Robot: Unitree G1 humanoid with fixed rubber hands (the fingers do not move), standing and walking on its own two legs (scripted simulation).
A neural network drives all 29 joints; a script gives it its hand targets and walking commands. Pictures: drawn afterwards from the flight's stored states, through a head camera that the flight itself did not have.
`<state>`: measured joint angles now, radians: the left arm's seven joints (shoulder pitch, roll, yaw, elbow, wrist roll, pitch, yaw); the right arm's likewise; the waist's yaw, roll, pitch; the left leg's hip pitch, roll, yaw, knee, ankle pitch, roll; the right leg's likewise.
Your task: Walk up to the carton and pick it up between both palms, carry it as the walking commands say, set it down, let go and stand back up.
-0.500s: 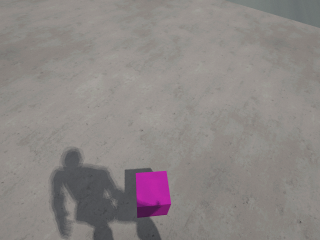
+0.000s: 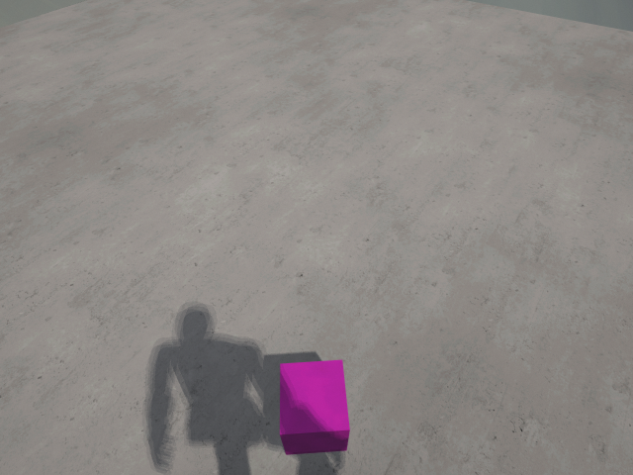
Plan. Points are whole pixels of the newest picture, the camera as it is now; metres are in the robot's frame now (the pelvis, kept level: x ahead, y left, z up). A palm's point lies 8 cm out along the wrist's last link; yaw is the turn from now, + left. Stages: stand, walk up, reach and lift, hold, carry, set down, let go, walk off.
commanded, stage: walk up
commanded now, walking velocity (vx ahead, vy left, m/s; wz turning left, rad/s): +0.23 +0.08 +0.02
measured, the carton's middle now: (313, 407) +0.42 +0.03 -0.68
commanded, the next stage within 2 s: stand in 1.06 s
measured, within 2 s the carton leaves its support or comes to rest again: neither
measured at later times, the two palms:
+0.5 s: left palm out of the picture +0.09 +0.28 -0.15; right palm out of the picture +0.13 -0.21 -0.15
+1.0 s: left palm out of the picture -0.05 +0.25 -0.14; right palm out of the picture +0.03 -0.20 -0.15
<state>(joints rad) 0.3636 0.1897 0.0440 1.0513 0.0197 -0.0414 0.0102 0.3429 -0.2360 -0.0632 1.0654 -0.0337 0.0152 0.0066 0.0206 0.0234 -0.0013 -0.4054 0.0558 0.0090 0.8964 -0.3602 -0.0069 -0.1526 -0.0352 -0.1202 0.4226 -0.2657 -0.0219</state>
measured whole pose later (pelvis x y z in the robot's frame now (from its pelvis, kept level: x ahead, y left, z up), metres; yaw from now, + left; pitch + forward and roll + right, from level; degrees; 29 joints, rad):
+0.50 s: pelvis +0.07 +0.03 -0.01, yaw -1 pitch +0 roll +1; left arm 0.26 0.20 0.02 1.01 0.01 0.00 0.06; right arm 0.16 -0.20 -0.05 1.02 -0.01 0.03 -0.03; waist 0.02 -0.01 0.07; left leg -0.34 -0.02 0.10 0.56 -0.19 0.05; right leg -0.16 -0.07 -0.05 0.56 -0.38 0.03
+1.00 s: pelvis +0.02 +0.03 +0.00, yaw -1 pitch -1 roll +0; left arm 0.44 0.14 -0.02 1.12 0.02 0.00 0.04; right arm 0.27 -0.19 -0.04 1.05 -0.01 0.03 0.00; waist 0.00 0.03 -0.02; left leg -0.27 0.01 0.05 0.41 -0.15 0.01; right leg -0.09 0.03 -0.06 0.38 -0.28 -0.04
